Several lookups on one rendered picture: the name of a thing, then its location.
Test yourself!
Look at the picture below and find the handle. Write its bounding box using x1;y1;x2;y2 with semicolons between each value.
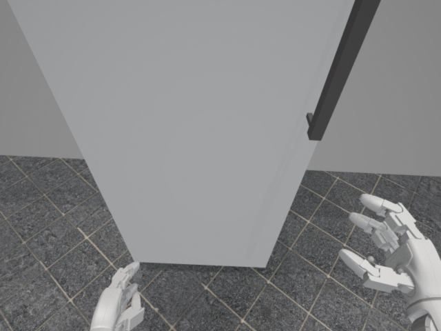
306;0;381;141

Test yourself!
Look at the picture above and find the left robot hand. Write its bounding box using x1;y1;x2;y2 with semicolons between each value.
90;261;145;331

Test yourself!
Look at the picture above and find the right robot hand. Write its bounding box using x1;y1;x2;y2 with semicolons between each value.
338;194;441;305

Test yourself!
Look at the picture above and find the robot right forearm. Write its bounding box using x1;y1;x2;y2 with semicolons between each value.
406;297;441;331

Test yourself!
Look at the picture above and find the fridge door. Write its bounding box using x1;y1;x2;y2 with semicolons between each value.
8;0;355;268

